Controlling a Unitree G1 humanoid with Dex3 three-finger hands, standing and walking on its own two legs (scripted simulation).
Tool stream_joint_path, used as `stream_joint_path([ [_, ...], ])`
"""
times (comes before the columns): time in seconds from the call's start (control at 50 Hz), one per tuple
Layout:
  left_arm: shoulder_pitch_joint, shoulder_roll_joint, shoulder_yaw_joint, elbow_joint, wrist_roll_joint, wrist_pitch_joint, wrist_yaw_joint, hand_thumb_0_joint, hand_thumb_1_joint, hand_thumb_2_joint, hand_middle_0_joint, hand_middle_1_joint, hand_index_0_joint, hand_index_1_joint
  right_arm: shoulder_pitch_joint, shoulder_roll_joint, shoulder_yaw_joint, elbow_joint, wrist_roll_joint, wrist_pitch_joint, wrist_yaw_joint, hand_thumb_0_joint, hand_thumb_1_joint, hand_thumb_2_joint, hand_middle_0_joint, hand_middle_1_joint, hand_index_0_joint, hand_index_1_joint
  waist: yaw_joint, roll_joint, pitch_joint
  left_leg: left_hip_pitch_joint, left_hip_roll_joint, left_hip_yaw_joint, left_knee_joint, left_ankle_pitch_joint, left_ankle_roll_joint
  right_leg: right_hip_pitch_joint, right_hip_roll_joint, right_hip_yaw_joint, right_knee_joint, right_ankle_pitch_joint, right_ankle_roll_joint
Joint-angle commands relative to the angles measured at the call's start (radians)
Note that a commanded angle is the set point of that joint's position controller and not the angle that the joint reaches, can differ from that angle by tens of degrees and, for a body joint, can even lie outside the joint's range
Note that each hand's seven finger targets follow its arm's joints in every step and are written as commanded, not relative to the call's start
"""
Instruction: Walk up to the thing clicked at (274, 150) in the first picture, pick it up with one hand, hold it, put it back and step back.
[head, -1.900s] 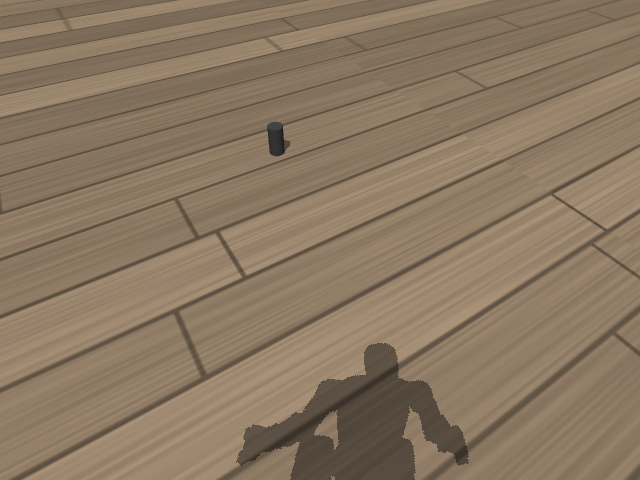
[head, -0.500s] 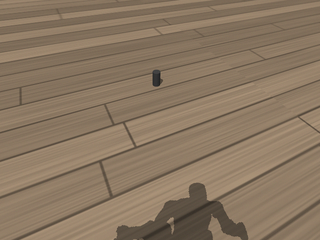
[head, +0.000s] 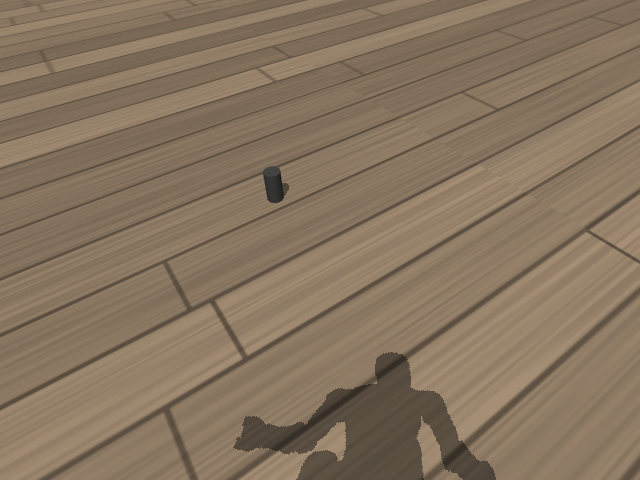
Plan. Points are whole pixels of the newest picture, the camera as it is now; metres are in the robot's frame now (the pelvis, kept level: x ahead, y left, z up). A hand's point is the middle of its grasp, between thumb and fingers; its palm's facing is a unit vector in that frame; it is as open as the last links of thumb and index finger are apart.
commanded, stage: walk up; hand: left
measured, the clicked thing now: (273, 185) +1.54 +0.20 -0.68
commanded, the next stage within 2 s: none
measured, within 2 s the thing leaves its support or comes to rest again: neither
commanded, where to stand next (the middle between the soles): +1.19 -0.01 m, yaw +1 degrees
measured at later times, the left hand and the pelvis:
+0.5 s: hand (147, 410) +0.30 +0.29 -0.16, palm faces +0.01 -0.94 -0.35, open 7.4 cm; pelvis +0.29 +0.00 -0.01, yaw +1 degrees
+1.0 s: hand (211, 233) +0.66 +0.23 -0.12, palm faces -0.05 -0.91 -0.40, open 7.3 cm; pelvis +0.54 -0.04 -0.01, yaw +0 degrees
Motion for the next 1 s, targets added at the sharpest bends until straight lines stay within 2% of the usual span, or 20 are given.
stream_joint_path([
  [0.0,0.169,0.221,0.085,-0.031,0.0,-0.046,0.043,0.0,0.9,0.9,-0.2,-0.3,-0.2,-0.3,-0.029,-0.222,-0.052,-0.112,0.002,-0.018,-0.032,0.0,-0.9,-0.9,0.2,0.3,0.2,0.3,0.167,-0.112,-0.155,-0.348,0.095,0.009,0.444,0.549,0.134,0.582,0.093,-0.073,-0.065,-0.112,-0.056],
  [0.04,0.304,0.36,0.118,-0.027,-0.008,-0.057,0.066,0.0,0.9,0.9,-0.2,-0.3,-0.2,-0.3,0.01,-0.183,-0.031,-0.146,0.023,-0.021,-0.041,0.0,-0.9,-0.9,0.2,0.3,0.2,0.3,0.194,-0.338,-0.221,-0.809,-0.081,-0.033,0.84,-0.064,0.069,0.888,-0.313,0.658,-0.286,-0.256,-0.214],
  [0.06,0.249,0.358,0.119,-0.055,-0.023,-0.058,0.073,0.0,0.9,0.9,-0.2,-0.3,-0.2,-0.3,-0.051,-0.255,-0.041,-0.137,0.016,-0.022,-0.051,0.0,-0.9,-0.9,0.2,0.3,0.2,0.3,0.194,-0.254,-0.196,-0.817,0.001,-0.119,0.916,-0.057,0.074,0.806,-0.348,0.686,-0.284,-0.187,-0.264],
  [0.12,0.118,0.256,0.077,-0.092,-0.029,-0.063,0.089,0.0,0.9,0.9,-0.2,-0.3,-0.2,-0.3,-0.099,-0.212,-0.037,-0.113,0.038,-0.017,-0.035,0.0,-0.9,-0.9,0.2,0.3,0.2,0.3,0.107,-0.135,-0.045,-0.696,0.056,-0.184,0.845,0.123,0.094,0.474,-0.179,0.281,-0.274,0.078,-0.182],
  [0.16,0.079,0.222,0.064,-0.101,-0.026,-0.074,0.088,0.0,0.9,0.9,-0.2,-0.3,-0.2,-0.3,-0.043,-0.182,-0.038,-0.103,0.022,0.0,-0.021,0.0,-0.9,-0.9,0.2,0.3,0.2,0.3,0.062,-0.163,0.002,-0.606,0.067,-0.158,0.737,0.176,0.085,0.323,-0.123,0.148,-0.297,0.084,-0.145],
  [0.26,0.056,0.235,0.064,-0.149,-0.012,-0.098,0.084,0.0,0.9,0.9,-0.2,-0.3,-0.2,-0.3,-0.171,-0.168,-0.047,-0.152,0.005,0.016,0.014,0.0,-0.9,-0.9,0.2,0.3,0.2,0.3,0.059,-0.125,0.081,-0.661,0.081,-0.1,0.462,0.263,0.024,0.262,-0.125,0.054,-0.393,-0.011,-0.189],
  [0.34,0.078,0.244,0.065,-0.148,-0.008,-0.094,0.077,0.0,0.9,0.9,-0.2,-0.3,-0.2,-0.3,-0.261,-0.164,-0.053,-0.175,0.002,0.001,0.031,0.0,-0.9,-0.9,0.2,0.3,0.2,0.3,0.084,-0.087,0.053,-0.498,0.071,-0.057,0.224,0.41,0.038,0.259,-0.107,0.012,-0.344,-0.029,-0.148],
  [0.4,0.058,0.269,0.067,-0.152,-0.005,-0.082,0.08,0.0,0.9,0.9,-0.2,-0.3,-0.2,-0.3,-0.16,-0.18,-0.073,-0.146,-0.003,0.001,0.025,0.0,-0.9,-0.9,0.2,0.3,0.2,0.3,0.019,-0.063,-0.012,-0.328,0.045,-0.019,0.195,0.373,0.066,0.253,-0.143,0.022,-0.23,-0.014,-0.147],
  [0.44,0.122,0.199,0.04,-0.158,-0.008,-0.071,0.088,0.0,0.9,0.9,-0.2,-0.3,-0.2,-0.3,0.039,-0.25,-0.1,-0.087,-0.024,-0.009,0.005,0.0,-0.9,-0.9,0.2,0.3,0.2,0.3,-0.063,0.13,-0.14,-0.028,0.011,-0.042,0.157,0.219,0.123,0.154,-0.04,-0.059,0.183,0.115,-0.1],
  [0.46,0.184,0.121,0.013,-0.154,-0.013,-0.065,0.089,0.0,0.9,0.9,-0.2,-0.3,-0.2,-0.3,0.143,-0.314,-0.124,-0.071,-0.037,-0.013,-0.012,0.0,-0.9,-0.9,0.2,0.3,0.2,0.3,-0.098,0.32,-0.194,0.117,0.173,-0.317,0.077,0.018,0.168,-0.033,0.063,-0.063,0.464,-0.117,-0.058],
  [0.48,0.219,0.11,0.006,-0.157,-0.023,-0.058,0.089,0.0,0.9,0.9,-0.2,-0.3,-0.2,-0.3,0.09,-0.355,-0.125,-0.114,-0.022,-0.018,-0.022,0.0,-0.9,-0.9,0.2,0.3,0.2,0.3,-0.051,0.334,-0.174,0.142,0.36,-0.732,-0.069,-0.077,0.212,-0.198,0.172,0.03,0.607,-0.417,-0.034],
  [0.5,0.208,0.227,0.029,-0.139,-0.021,-0.05,0.109,0.0,0.9,0.9,-0.2,-0.3,-0.2,-0.3,0.041,-0.376,-0.128,-0.133,0.014,-0.018,-0.022,0.0,-0.9,-0.9,0.2,0.3,0.2,0.3,-0.052,0.247,-0.176,0.126,0.416,-0.829,-0.118,-0.08,0.297,-0.229,0.116,0.114,0.678,-0.402,-0.048],
  [0.56,0.145,0.213,0.026,-0.11,-0.033,-0.056,0.097,0.0,0.9,0.9,-0.2,-0.3,-0.2,-0.3,-0.055,-0.26,-0.075,-0.155,0.021,-0.024,-0.039,0.0,-0.9,-0.9,0.2,0.3,0.2,0.3,0.002,0.072,-0.022,-0.128,0.28,-0.392,-0.088,0.432,0.188,-0.132,0.053,0.177,0.603,-0.223,-0.027],
  [0.6,0.196,0.185,0.027,-0.094,-0.039,-0.04,0.085,0.0,0.9,0.9,-0.2,-0.3,-0.2,-0.3,-0.08,-0.237,-0.063,-0.15,0.03,-0.037,-0.038,0.0,-0.9,-0.9,0.2,0.3,0.2,0.3,0.051,0.116,0.004,-0.242,0.233,-0.242,-0.11,0.499,0.173,-0.038,0.033,0.136,0.53,-0.18,-0.008],
  [0.68,0.143,0.171,0.027,-0.12,-0.021,-0.026,0.059,0.0,0.9,0.9,-0.2,-0.3,-0.2,-0.3,-0.089,-0.24,-0.066,-0.18,0.017,-0.047,-0.036,0.0,-0.9,-0.9,0.2,0.3,0.2,0.3,0.048,0.123,0.031,-0.212,0.227,-0.155,-0.152,0.465,0.235,-0.092,0.009,0.083,0.367,-0.098,0.028],
  [0.84,-0.016,0.137,0.038,-0.154,-0.01,-0.037,0.036,0.0,0.9,0.9,-0.2,-0.3,-0.2,-0.3,-0.072,-0.254,-0.065,-0.182,0.014,-0.032,-0.032,0.0,-0.9,-0.9,0.2,0.3,0.2,0.3,0.024,0.122,0.031,-0.23,0.206,-0.094,-0.082,0.446,0.212,0.094,0.032,-0.023,0.014,0.031,-0.003],
  [0.9,0.112,0.179,0.061,-0.103,-0.004,-0.047,0.052,0.0,0.9,0.9,-0.2,-0.3,-0.2,-0.3,-0.067,-0.239,-0.062,-0.196,0.015,-0.021,-0.041,0.0,-0.9,-0.9,0.2,0.3,0.2,0.3,0.099,-0.002,-0.055,-0.291,0.183,-0.072,0.18,0.492,0.175,0.357,0.07,-0.029,-0.052,-0.022,-0.031],
  [0.92,0.215,0.216,0.08,-0.075,-0.002,-0.058,0.063,0.0,0.9,0.9,-0.2,-0.3,-0.2,-0.3,-0.011,-0.185,-0.041,-0.192,0.014,-0.022,-0.04,0.0,-0.9,-0.9,0.2,0.3,0.2,0.3,0.137,-0.12,-0.138,-0.367,0.114,-0.027,0.412,0.427,0.143,0.527,0.052,0.02,-0.092,-0.093,-0.047],
  [0.96,0.271,0.338,0.104,-0.099,-0.005,-0.067,0.084,0.0,0.9,0.9,-0.2,-0.3,-0.2,-0.3,0.056,-0.159,-0.02,-0.19,0.019,-0.009,-0.039,0.0,-0.9,-0.9,0.2,0.3,0.2,0.3,0.142,-0.292,-0.13,-0.719,-0.067,-0.052,0.765,-0.077,0.078,0.668,-0.308,0.644,-0.327,-0.348,-0.164],
  [0.98,0.228,0.339,0.102,-0.107,-0.02,-0.062,0.086,0.0,0.9,0.9,-0.2,-0.3,-0.2,-0.3,0.008,-0.239,-0.039,-0.172,0.012,-0.003,-0.05,0.0,-0.9,-0.9,0.2,0.3,0.2,0.3,0.147,-0.23,-0.097,-0.739,-0.01,-0.108,0.846,-0.073,0.08,0.603,-0.342,0.71,-0.34,-0.343,-0.24],
])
